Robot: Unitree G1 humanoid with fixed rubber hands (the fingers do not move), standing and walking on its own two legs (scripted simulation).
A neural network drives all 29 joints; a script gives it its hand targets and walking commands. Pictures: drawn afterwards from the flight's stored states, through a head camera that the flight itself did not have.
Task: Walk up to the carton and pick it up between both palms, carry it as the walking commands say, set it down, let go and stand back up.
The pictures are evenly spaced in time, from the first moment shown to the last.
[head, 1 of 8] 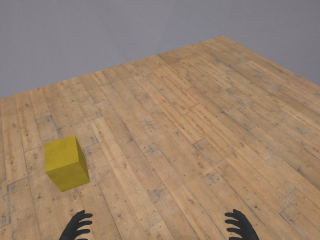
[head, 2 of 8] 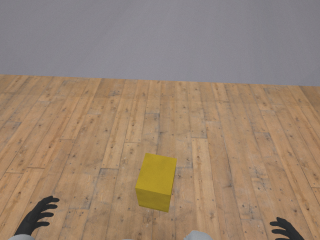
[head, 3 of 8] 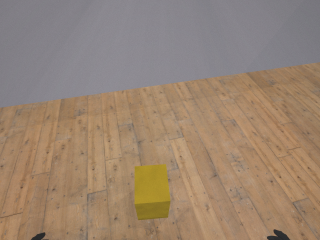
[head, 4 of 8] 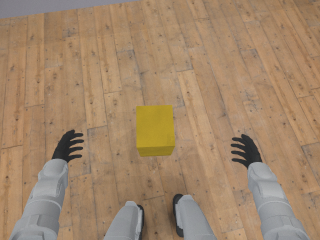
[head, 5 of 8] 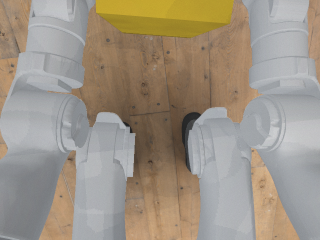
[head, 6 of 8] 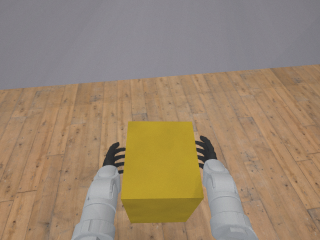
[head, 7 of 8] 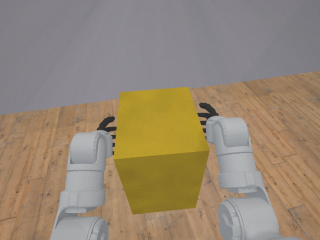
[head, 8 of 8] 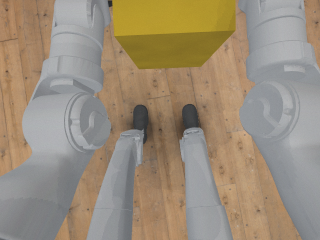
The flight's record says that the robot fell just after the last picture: yes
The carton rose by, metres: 0.68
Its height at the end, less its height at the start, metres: +0.47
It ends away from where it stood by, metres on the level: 0.24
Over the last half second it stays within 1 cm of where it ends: no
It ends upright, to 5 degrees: no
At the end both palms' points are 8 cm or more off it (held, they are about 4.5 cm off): no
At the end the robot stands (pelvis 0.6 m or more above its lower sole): yes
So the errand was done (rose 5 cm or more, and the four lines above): no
